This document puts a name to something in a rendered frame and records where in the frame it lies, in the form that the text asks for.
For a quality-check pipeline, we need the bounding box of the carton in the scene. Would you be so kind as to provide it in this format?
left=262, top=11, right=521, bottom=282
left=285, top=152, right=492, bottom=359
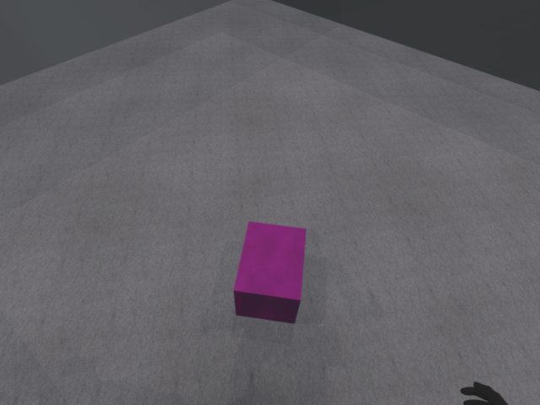
left=234, top=221, right=306, bottom=324

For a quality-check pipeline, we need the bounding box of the robot right hand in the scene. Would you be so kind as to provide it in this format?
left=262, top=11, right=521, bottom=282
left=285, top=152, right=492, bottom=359
left=461, top=381, right=508, bottom=405

